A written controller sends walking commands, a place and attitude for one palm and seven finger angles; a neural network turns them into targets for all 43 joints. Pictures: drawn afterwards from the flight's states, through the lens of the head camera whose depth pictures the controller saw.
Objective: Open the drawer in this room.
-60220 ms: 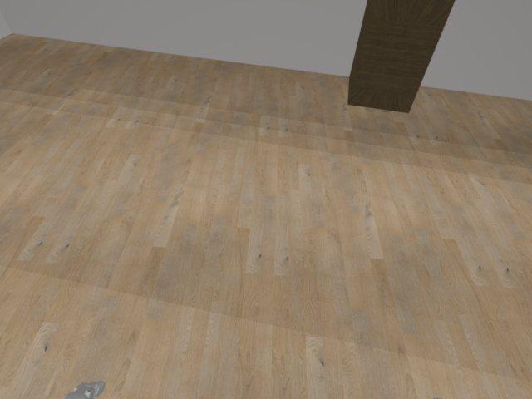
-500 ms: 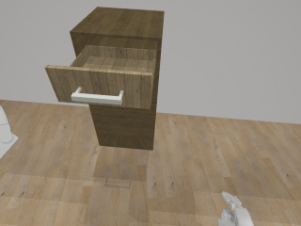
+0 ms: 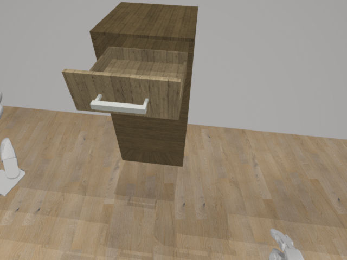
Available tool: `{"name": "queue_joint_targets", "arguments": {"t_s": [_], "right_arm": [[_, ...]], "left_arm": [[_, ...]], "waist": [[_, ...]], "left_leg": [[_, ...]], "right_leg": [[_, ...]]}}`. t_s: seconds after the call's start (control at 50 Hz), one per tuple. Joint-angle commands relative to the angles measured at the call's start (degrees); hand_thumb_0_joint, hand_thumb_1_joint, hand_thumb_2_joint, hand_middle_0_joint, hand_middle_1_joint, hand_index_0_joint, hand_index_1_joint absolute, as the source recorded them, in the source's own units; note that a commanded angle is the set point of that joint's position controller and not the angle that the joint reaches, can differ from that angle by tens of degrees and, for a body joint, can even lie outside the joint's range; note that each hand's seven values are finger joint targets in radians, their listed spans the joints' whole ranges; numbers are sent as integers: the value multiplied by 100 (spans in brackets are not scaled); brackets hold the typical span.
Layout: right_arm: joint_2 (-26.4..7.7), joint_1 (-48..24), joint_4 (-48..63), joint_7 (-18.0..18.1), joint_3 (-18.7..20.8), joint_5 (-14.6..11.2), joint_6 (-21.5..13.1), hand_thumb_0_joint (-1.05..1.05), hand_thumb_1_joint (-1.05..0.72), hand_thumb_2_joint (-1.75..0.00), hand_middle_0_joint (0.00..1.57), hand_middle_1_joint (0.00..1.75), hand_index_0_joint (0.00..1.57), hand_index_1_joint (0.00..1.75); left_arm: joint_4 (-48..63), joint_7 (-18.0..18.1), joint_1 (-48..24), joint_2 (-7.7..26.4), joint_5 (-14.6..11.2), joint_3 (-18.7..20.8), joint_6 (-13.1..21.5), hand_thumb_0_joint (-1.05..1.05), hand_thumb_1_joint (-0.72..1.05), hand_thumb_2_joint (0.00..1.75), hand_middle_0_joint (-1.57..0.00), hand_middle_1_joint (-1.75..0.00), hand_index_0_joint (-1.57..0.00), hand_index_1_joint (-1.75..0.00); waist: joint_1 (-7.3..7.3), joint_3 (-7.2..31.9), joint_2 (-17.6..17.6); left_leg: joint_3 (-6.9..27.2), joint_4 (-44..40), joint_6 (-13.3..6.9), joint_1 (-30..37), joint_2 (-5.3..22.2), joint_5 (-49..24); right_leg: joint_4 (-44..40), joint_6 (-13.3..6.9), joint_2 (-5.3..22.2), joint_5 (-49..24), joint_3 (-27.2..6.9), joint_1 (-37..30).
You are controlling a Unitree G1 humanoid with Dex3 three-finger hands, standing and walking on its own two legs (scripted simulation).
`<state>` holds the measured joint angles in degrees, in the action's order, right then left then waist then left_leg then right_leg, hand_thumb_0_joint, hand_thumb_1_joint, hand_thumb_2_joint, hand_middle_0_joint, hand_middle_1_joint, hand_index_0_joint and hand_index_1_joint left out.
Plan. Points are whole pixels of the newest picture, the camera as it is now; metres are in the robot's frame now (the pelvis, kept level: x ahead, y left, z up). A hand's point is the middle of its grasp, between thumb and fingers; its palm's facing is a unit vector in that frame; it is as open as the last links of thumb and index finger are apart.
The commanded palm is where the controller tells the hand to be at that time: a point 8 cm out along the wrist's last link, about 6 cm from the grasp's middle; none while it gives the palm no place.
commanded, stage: let the arm hang, fingers relaxed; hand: left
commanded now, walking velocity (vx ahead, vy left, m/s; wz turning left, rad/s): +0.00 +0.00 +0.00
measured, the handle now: (120, 103) +0.59 +0.20 +0.04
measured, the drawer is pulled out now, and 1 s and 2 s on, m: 0.30 0.30 0.30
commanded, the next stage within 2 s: look to check the result in 1.12 s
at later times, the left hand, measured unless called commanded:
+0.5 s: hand out of the picture -0.06 +0.20 -0.17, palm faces +0.07 -0.97 -0.24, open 7.1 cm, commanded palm none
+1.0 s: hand out of the picture -0.02 +0.18 -0.17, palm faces +0.05 -0.98 -0.19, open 7.4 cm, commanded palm none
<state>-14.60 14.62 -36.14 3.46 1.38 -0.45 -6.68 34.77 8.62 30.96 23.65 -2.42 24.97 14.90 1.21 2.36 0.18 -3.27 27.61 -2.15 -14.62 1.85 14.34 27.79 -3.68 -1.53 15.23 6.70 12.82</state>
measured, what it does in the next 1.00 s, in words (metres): stands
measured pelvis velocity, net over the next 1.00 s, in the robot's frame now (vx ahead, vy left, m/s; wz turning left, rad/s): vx -0.02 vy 0.01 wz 0.02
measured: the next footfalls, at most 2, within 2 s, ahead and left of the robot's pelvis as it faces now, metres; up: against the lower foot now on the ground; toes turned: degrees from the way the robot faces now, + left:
none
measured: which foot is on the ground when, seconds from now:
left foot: down 0.00-1.00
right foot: down 0.00-1.00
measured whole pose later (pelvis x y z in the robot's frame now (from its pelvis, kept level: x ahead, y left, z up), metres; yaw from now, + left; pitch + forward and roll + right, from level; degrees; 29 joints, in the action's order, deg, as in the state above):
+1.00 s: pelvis -0.02 +0.01 +0.01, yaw +1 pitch -2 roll +0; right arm -6.3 18.4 -63.5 1.6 0.4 0.8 1.0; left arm -64.0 1.8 16.2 7.4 0.3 0.2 -0.2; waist 1.2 -2.0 1.4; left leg -2.5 23.9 -1.0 -12.3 0.1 9.3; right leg 24.6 -2.0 -2.1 12.4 0.0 9.8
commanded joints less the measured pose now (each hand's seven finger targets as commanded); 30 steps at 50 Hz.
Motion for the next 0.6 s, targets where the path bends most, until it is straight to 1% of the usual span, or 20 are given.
{"name": "queue_joint_targets", "arguments": {"t_s": [0.0, 0.02, 0.04, 0.08, 0.1, 0.12, 0.14, 0.16, 0.18, 0.2, 0.22, 0.24, 0.28, 0.3, 0.32, 0.34, 0.4, 0.46, 0.54, 0.58], "right_arm": [[-1314, -397, -429, -439, 388, 68, -433, 0, -90, -90, 20, 30, 20, 30], [-738, -103, -432, -443, 290, 63, -32, 0, -90, -90, 20, 30, 20, 30], [-644, -110, -358, -396, 216, 78, 85, 0, -90, -90, 20, 30, 20, 30], [-679, -138, -292, -355, 123, 185, 203, 0, -90, -90, 20, 30, 20, 30], [-735, -158, -274, -330, 98, 221, 240, 0, -90, -90, 20, 30, 20, 30], [-719, -295, -281, -301, 66, 249, 291, 0, -90, -90, 20, 30, 20, 30], [-696, -519, -300, -279, 37, 231, 342, 0, -90, -90, 20, 30, 20, 30], [-601, -656, -316, -269, 24, 191, 388, 0, -90, -90, 20, 30, 20, 30], [-457, -596, -366, -266, 32, 140, 456, 0, -90, -90, 20, 30, 20, 30], [-381, -416, -460, -291, 31, 107, 519, 0, -90, -90, 20, 30, 20, 30], [-341, -356, -672, -286, 44, 120, 614, 0, -90, -90, 20, 30, 20, 30], [-343, -348, -842, -279, 43, 145, 671, 0, -90, -90, 20, 30, 20, 30], [-246, -173, -1115, -262, -5, 119, 688, 0, -90, -90, 20, 30, 20, 30], [-199, -118, -1249, -246, -28, 108, 679, 0, -90, -90, 20, 30, 20, 30], [-126, -69, -1324, -214, 9, 154, 676, 0, -90, -90, 20, 30, 20, 30], [-129, -43, -1415, -205, -6, 146, 683, 0, -90, -90, 20, 30, 20, 30], [-129, 105, -1653, -164, 21, 126, 710, 0, -90, -90, 20, 30, 20, 30], [-126, 285, -1875, -148, 44, 120, 715, 0, -90, -90, 20, 30, 20, 30], [-141, 455, -2158, -130, 13, 110, 687, 0, -90, -90, 20, 30, 20, 30], [-106, 506, -2274, -124, 7, 102, 676, 0, -90, -90, 20, 30, 20, 30]], "left_arm": [[-3821, -669, -174, -471, 605, -1936, -839, 0, 90, 90, -20, -30, -20, -30], [-3937, -815, -244, -665, 534, -1801, -1400, 0, 90, 90, -20, -30, -20, -30], [-3877, -837, -392, -790, 541, -1842, -1532, 0, 90, 90, -20, -30, -20, -30], [-4252, -830, -916, -744, 487, -1968, -1554, 0, 90, 90, -20, -30, -20, -30], [-4548, -839, -1032, -669, 462, -1987, -1553, 0, 90, 90, -20, -30, -20, -30], [-4909, -836, -1081, -616, 449, -2007, -1551, 0, 90, 90, -20, -30, -20, -30], [-5353, -838, -989, -570, 447, -2009, -1555, 0, 90, 90, -20, -30, -20, -30], [-5839, -815, -969, -388, 461, -2030, -1547, 0, 90, 90, -20, -30, -20, -30], [-6208, -795, -913, -86, 455, -2018, -1527, 0, 90, 90, -20, -30, -20, -30], [-6546, -815, -1092, 102, 424, -2054, -1514, 0, 90, 90, -20, -30, -20, -30], [-6870, -820, -1389, 51, 389, -2123, -1495, 0, 90, 90, -20, -30, -20, -30], [-7147, -806, -1585, -55, 364, -2170, -1486, 0, 90, 90, -20, -30, -20, -30], [-7647, -776, -1577, -208, 321, -2238, -1467, 0, 90, 90, -20, -30, -20, -30], [-7912, -768, -1484, -282, 301, -2270, -1460, 0, 90, 90, -20, -30, -20, -30], [-8031, -737, -1322, -551, 319, -2168, -1466, 0, 90, 90, -20, -30, -20, -30], [-8234, -734, -1242, -514, 301, -2204, -1482, 0, 90, 90, -20, -30, -20, -30], [-8700, -741, -1153, -606, 299, -2262, -1497, 0, 90, 90, -20, -30, -20, -30], [-9055, -730, -1119, -650, 291, -2315, -1491, 0, 90, 90, -20, -30, -20, -30], [-9425, -716, -1039, -682, 287, -2362, -1507, 0, 90, 90, -20, -30, -20, -30], [-9570, -704, -974, -701, 288, -2386, -1495, 0, 90, 90, -20, -30, -20, -30]], "waist": [[202, -366, 545], [44, 213, 602], [67, 90, 804], [59, 286, 228], [11, 274, -1], [-107, 307, -285], [-285, 380, -511], [-348, 385, -824], [-285, 307, -1011], [-94, 19, -641], [10, -76, -719], [36, -350, -616], [62, -494, 114], [42, -470, 333], [-23, -387, 784], [-64, -302, 983], [-83, -222, 443], [-73, -316, 167], [-74, -503, 260], [-86, -617, 65]], "left_leg": [[1146, 243, -312, -80, 827, -1994], [1110, -35, -413, 50, 869, -2197], [1189, -273, -482, -97, 950, -2260], [1820, -406, -797, -123, 1252, -2718], [1831, -370, -865, -78, 1255, -2987], [1639, -183, -819, -102, 1167, -3224], [1249, 101, -590, -262, 919, -2984], [795, 384, -220, -430, 383, -2192], [448, 683, 43, -562, -83, -770], [350, 647, 153, -436, -262, 164], [345, 646, 184, -141, -265, 462], [384, 575, 174, 79, -199, 153], [491, 191, 126, 397, -30, -598], [567, 12, 101, 439, 86, -735], [676, -132, 47, 367, 175, -706], [750, -284, 9, 289, 226, -532], [815, -527, -31, 249, 314, -114], [849, -720, -39, 358, 365, 42], [914, -959, -45, 339, 425, 80], [886, -999, -56, 330, 443, 11]], "right_leg": [[1078, 360, 840, -1459, -377, 1024], [1162, 363, 588, -305, -584, 844], [1364, 425, 413, 665, -449, 917], [2041, 429, 241, 1458, -698, 1166], [2040, 418, 248, 1454, -774, 1088], [1593, 393, 291, 1148, -812, 737], [810, 379, 363, 321, -831, 105], [188, 278, 535, -1268, -1197, -306], [-292, 94, 1093, -2201, -1897, -436], [-524, -168, 1471, -2289, -2180, -119], [-686, -266, 1381, -1513, -2185, 275], [-787, -260, 1196, -1098, -2070, 597], [-783, -162, 892, -937, -1767, 655], [-752, -88, 752, -767, -1615, 558], [-739, -54, 656, -644, -1492, 358], [-717, -42, 579, -500, -1404, 152], [-901, -18, 541, -235, -1295, -86], [-1027, -25, 505, 2, -1268, -7], [-966, -2, 492, -66, -1190, 4], [-1001, 1, 496, -111, -1188, 0]]}}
